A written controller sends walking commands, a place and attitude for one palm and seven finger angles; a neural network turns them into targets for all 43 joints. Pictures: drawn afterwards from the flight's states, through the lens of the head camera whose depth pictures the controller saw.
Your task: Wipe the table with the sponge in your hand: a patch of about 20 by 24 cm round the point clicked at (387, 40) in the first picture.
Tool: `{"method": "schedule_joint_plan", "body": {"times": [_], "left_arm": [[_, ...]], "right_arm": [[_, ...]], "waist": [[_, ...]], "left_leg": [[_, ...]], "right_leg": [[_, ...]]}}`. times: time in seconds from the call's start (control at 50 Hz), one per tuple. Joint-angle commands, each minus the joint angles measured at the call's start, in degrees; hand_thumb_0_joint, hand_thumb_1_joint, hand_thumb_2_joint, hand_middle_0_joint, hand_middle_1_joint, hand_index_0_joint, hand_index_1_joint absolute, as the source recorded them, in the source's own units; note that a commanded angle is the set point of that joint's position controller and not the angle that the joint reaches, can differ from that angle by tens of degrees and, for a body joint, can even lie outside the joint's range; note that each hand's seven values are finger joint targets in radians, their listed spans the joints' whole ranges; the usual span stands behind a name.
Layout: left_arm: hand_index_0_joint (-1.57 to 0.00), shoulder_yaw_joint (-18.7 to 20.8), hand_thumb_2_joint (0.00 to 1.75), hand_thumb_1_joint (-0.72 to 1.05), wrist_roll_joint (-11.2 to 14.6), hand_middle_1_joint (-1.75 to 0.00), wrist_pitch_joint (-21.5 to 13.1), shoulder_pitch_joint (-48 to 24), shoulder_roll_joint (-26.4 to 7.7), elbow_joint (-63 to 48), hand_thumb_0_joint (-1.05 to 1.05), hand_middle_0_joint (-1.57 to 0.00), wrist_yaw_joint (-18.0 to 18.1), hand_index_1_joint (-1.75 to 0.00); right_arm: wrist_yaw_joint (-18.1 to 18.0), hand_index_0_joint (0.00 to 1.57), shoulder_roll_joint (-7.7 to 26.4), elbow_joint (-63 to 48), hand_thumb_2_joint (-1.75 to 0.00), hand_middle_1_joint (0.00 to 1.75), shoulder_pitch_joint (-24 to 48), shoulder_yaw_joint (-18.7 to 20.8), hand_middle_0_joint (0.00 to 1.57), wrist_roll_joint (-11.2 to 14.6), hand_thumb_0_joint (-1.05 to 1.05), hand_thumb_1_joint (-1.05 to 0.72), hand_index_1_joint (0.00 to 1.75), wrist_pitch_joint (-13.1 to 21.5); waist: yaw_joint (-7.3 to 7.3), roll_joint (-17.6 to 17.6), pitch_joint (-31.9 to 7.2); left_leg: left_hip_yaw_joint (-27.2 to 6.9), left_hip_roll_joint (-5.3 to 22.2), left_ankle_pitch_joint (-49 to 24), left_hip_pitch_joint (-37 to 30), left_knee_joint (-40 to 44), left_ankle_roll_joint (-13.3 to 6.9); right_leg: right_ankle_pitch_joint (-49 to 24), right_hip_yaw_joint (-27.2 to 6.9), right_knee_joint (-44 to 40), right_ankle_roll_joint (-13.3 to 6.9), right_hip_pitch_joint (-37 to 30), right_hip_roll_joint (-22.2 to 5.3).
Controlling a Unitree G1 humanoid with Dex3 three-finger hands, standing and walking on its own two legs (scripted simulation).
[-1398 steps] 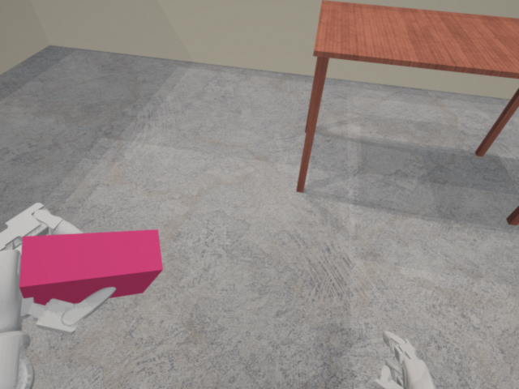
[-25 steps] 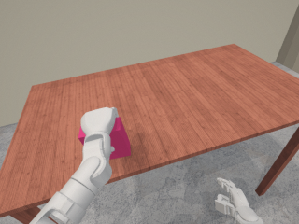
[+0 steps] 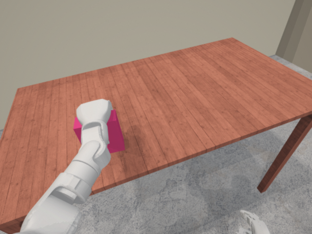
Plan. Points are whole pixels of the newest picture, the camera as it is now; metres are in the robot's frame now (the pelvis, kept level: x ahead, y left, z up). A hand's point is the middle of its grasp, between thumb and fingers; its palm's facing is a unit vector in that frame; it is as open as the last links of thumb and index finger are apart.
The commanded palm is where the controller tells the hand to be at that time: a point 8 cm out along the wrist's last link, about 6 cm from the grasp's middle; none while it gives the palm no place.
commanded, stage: wipe forward along the third lane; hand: left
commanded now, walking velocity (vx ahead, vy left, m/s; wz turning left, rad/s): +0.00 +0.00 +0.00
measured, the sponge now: (103, 139) +0.37 +0.20 +0.05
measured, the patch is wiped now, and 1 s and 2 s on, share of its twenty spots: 0.70 1.00 1.00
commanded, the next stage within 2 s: wipe back along the third lane in 0.94 s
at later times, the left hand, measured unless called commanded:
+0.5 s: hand (100, 111) +0.44 +0.21 +0.10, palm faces -0.05 -0.02 -1.00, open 9.2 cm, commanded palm +0.43 +0.22 +0.13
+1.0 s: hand (96, 102) +0.48 +0.24 +0.10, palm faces -0.06 -0.02 -1.00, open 9.2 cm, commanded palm +0.48 +0.24 +0.14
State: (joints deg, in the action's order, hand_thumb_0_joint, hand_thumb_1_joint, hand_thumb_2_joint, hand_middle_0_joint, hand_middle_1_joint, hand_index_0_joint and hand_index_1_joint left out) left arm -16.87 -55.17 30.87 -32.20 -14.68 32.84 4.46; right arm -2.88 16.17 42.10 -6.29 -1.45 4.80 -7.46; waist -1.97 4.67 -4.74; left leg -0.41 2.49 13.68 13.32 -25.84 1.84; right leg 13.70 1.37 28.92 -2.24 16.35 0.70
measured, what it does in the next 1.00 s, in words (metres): stands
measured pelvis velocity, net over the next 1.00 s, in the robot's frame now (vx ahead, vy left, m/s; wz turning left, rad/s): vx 0.02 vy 0.03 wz -0.01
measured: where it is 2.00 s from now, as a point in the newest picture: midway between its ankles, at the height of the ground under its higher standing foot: outside the picture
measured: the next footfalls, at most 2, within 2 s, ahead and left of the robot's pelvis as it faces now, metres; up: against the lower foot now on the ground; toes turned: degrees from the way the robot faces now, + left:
none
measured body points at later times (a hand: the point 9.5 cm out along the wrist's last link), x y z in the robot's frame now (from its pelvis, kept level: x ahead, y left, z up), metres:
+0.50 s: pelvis +0.00 +0.01 +0.00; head +0.02 -0.02 +0.45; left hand +0.44 +0.21 +0.15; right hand +0.13 -0.25 -0.13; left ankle +0.00 +0.16 -0.74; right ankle +0.02 -0.09 -0.74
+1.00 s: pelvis +0.02 +0.03 +0.00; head +0.05 +0.01 +0.45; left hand +0.48 +0.24 +0.15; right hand +0.10 -0.24 -0.14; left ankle +0.00 +0.16 -0.74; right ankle +0.02 -0.09 -0.74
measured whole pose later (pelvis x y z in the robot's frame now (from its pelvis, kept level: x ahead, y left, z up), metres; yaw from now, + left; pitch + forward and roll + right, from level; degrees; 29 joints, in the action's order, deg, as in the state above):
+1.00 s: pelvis +0.02 +0.03 +0.00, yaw -1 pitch +9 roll +0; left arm -8.1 -58.0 21.5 -54.9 -20.8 64.0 9.0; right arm -1.9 15.2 44.8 -12.4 -0.3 3.3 -5.8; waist 4.2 2.7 -6.1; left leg 0.4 1.9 15.4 22.6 -28.7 0.9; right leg 13.0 0.4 27.8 -0.2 24.0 0.2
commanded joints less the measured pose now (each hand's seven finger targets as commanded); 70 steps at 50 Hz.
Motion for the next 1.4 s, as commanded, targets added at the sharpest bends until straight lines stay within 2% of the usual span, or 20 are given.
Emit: {"method": "schedule_joint_plan", "body": {"times": [0.0,0.02,0.06,0.12,0.18,0.22,0.26,0.32,0.36,0.42,0.58,0.62,0.68,0.82,1.0,1.12,1.18,1.22,1.3,1.38], "left_arm": [[-1.2,3.75,1.3,0.1,-1.68,-1.6,-1.22,-20.47,-9.0,0.51,0.0,-1.2,2.42,-1.6],[-1.2,6.87,1.3,0.1,-1.72,-1.6,-1.6,-19.98,-12.25,1.12,0.0,-1.2,2.67,-1.6],[-1.2,3.49,1.3,0.1,-1.91,-1.6,-2.19,-22.43,-8.58,1.61,0.0,-1.2,2.91,-1.6],[-1.2,6.91,1.3,0.1,-1.79,-1.6,-2.53,-23.85,-12.45,4.44,0.0,-1.2,3.38,-1.6],[-1.2,4.9,1.3,0.1,-2.1,-1.6,-3.24,-28.87,-11.35,7.74,0.0,-1.2,3.72,-1.6],[-1.2,8.1,1.3,0.1,-2.63,-1.6,-3.74,-30.4,-15.37,10.35,0.0,-1.2,3.93,-1.6],[-1.2,5.49,1.3,0.1,-2.85,-1.6,-4.56,-33.81,-12.9,11.82,0.0,-1.2,4.03,-1.6],[-1.2,8.52,1.3,0.1,-2.94,-1.6,-5.66,-33.01,-15.58,13.98,0.0,-1.2,4.28,-1.6],[-1.2,7.14,1.3,0.1,-3.3,-1.6,-6.4,-35.1,-14.82,15.39,0.0,-1.2,4.61,-1.6],[-1.2,9.0,1.3,0.1,-3.2,-1.6,-6.95,-35.27,-16.04,16.61,0.0,-1.2,4.91,-1.6],[-1.2,7.87,1.3,0.1,-3.71,-1.6,-7.5,-38.43,-15.44,20.12,0.0,-1.2,5.31,-1.6],[-1.2,10.78,1.3,0.1,-3.62,-1.6,-7.88,-37.85,-18.44,20.4,0.0,-1.2,5.51,-1.6],[-1.2,9.52,1.3,0.1,-3.6,-1.6,-7.97,-39.46,-18.17,22.28,0.0,-1.2,5.69,-1.6],[-1.2,10.96,1.3,0.1,-4.15,-1.6,-8.43,-40.3,-19.1,23.87,0.0,-1.2,6.1,-1.6],[-1.2,9.84,1.3,0.1,-5.75,-1.6,-8.15,-49.2,-20.68,28.0,0.0,-1.2,6.8,-1.6],[-1.2,7.97,1.3,0.1,-3.95,-1.6,-9.78,-41.11,-12.71,25.75,0.0,-1.2,6.21,-1.6],[-1.2,5.87,1.3,0.1,-2.23,-1.6,-9.45,-36.59,-8.39,23.64,0.0,-1.2,6.84,-1.6],[-1.2,7.32,1.3,0.1,-0.73,-1.6,-8.43,-35.26,-9.13,22.51,0.0,-1.2,7.23,-1.6],[-1.2,3.57,1.3,0.1,0.05,-1.6,-4.76,-34.0,-5.33,19.54,0.0,-1.2,6.85,-1.6],[-1.2,4.46,1.3,0.1,0.59,-1.6,-2.23,-30.8,-6.5,16.56,0.0,-1.2,5.45,-1.6]], "right_arm": [[-0.35,0.2,5.38,-8.72,-0.9,0.3,9.33,1.94,0.2,-0.14,0.0,-0.9,0.3,2.96],[-0.4,0.2,5.53,-8.8,-0.9,0.3,9.16,1.95,0.2,-0.23,0.0,-0.9,0.3,2.86],[-0.41,0.2,5.16,-8.65,-0.9,0.3,8.36,2.1,0.2,-0.15,0.0,-0.9,0.3,2.85],[-0.64,0.2,5.46,-8.36,-0.9,0.3,7.99,2.07,0.2,-0.32,0.0,-0.9,0.3,2.75],[-0.79,0.2,5.39,-7.55,-0.9,0.3,6.45,1.99,0.2,-0.28,0.0,-0.9,0.3,3.0],[-1.02,0.2,5.7,-6.87,-0.9,0.3,5.88,1.99,0.2,-0.5,0.0,-0.9,0.3,2.96],[-0.98,0.2,5.41,-6.7,-0.9,0.3,4.49,2.04,0.2,-0.49,0.0,-0.9,0.3,3.11],[-0.82,0.2,5.56,-6.54,-0.9,0.3,3.41,2.28,0.2,-0.85,0.0,-0.9,0.3,3.02],[-0.86,0.2,5.66,-6.2,-0.9,0.3,2.34,2.47,0.2,-0.77,0.0,-0.9,0.3,2.97],[-0.52,0.2,5.79,-5.94,-0.9,0.3,1.0,2.71,0.2,-1.06,0.0,-0.9,0.3,3.14],[0.06,0.2,6.23,-4.45,-0.9,0.3,-1.81,3.24,0.2,-1.16,0.0,-0.9,0.3,3.08],[0.06,0.2,6.46,-4.32,-0.9,0.3,-2.07,3.37,0.2,-1.31,0.0,-0.9,0.3,3.06],[0.13,0.2,6.68,-3.86,-0.9,0.3,-2.93,3.24,0.2,-1.24,0.0,-0.9,0.3,3.14],[0.55,0.2,6.82,-3.4,-0.9,0.3,-4.43,3.71,0.2,-1.53,0.0,-0.9,0.3,3.16],[0.53,0.2,7.24,-1.83,-0.9,0.3,-7.03,3.71,0.2,-1.78,0.0,-0.9,0.3,3.79],[1.5,0.2,6.24,-3.2,-0.9,0.3,-6.94,4.59,0.2,-2.2,0.0,-0.9,0.3,3.56],[1.97,0.2,5.99,-3.84,-0.9,0.3,-5.66,4.78,0.2,-1.92,0.0,-0.9,0.3,2.96],[1.97,0.2,6.07,-3.72,-0.9,0.3,-4.08,4.55,0.2,-1.58,0.0,-0.9,0.3,2.65],[2.23,0.2,5.88,-4.1,-0.9,0.3,-1.16,4.09,0.2,-1.07,0.0,-0.9,0.3,1.78],[2.0,0.2,5.93,-4.81,-0.9,0.3,1.31,3.71,0.2,-0.99,0.0,-0.9,0.3,0.81]], "waist": [[0.66,-10.77,-7.55],[-0.15,-10.87,-8.65],[1.12,-10.25,-9.38],[0.64,-11.11,-9.28],[2.12,-10.13,-8.79],[1.88,-10.13,-9.43],[3.17,-9.31,-10.2],[2.28,-8.62,-12.79],[3.69,-9.28,-12.23],[2.94,-9.1,-14.43],[4.76,-8.1,-13.97],[3.84,-8.83,-16.08],[5.0,-9.09,-13.98],[4.65,-8.24,-16.86],[7.62,-5.63,-15.74],[5.33,-5.48,-21.39],[4.76,-6.59,-19.56],[3.96,-6.72,-18.36],[3.91,-6.25,-15.65],[2.96,-7.45,-15.73]], "left_leg": [[3.08,-4.29,-1.52,2.06,2.33,-3.59],[2.52,-4.18,-1.61,2.69,2.71,-3.42],[3.05,-4.28,-2.43,2.24,2.05,-3.55],[2.74,-4.09,-1.34,3.23,2.31,-3.56],[2.82,-4.13,-0.52,3.7,2.08,-3.64],[2.58,-3.92,-0.75,4.15,2.26,-3.55],[2.74,-3.97,-1.26,4.16,1.76,-3.71],[2.46,-3.79,-2.9,4.42,1.66,-3.65],[2.9,-3.73,-2.9,4.83,1.1,-3.82],[2.53,-3.68,-5.09,4.89,1.14,-3.85],[2.9,-3.46,-6.73,5.05,0.39,-4.14],[2.58,-3.41,-7.83,5.51,0.66,-4.07],[3.0,-3.42,-6.96,6.28,0.5,-4.23],[2.53,-3.16,-10.2,5.79,0.15,-4.14],[1.99,-2.74,-8.47,5.84,-0.47,-4.08],[1.69,-2.12,-15.23,2.76,-1.65,-3.82],[2.05,-2.13,-14.81,2.38,-1.54,-3.78],[1.86,-2.19,-14.93,2.79,-0.76,-3.86],[2.19,-2.59,-13.35,1.89,0.11,-3.94],[2.26,-2.91,-14.2,0.84,0.29,-4.1]], "right_leg": [[-2.33,-1.5,-7.13,0.12,-3.35,0.2],[-2.05,-1.88,-7.19,-0.09,-4.16,0.36],[-3.92,-1.3,-6.53,0.08,-4.05,0.23],[-2.27,-1.85,-7.29,0.24,-3.75,0.26],[-1.58,-1.27,-6.81,0.49,-2.42,0.15],[-1.45,-1.72,-7.04,0.42,-2.63,0.19],[-2.93,-1.24,-6.28,0.54,-2.51,0.11],[-5.55,-1.34,-5.93,0.35,-4.01,0.24],[-6.32,-1.23,-5.75,0.73,-3.42,0.05],[-9.66,-0.93,-5.31,0.46,-4.74,0.35],[-12.77,-0.37,-4.89,0.61,-3.43,0.4],[-13.94,-0.48,-4.7,0.52,-5.13,0.44],[-14.07,-0.53,-4.82,0.84,-4.1,0.33],[-16.85,0.02,-3.97,0.36,-4.45,0.6],[-12.77,0.43,-3.65,0.37,0.67,1.0],[-18.51,1.23,-2.36,-0.34,-1.87,1.47],[-18.42,1.64,-2.73,-0.22,-2.07,1.58],[-18.69,1.61,-3.21,-0.41,-2.98,1.48],[-17.1,2.12,-4.01,-0.45,-2.93,1.48],[-18.82,2.21,-4.19,-0.53,-5.27,1.28]]}}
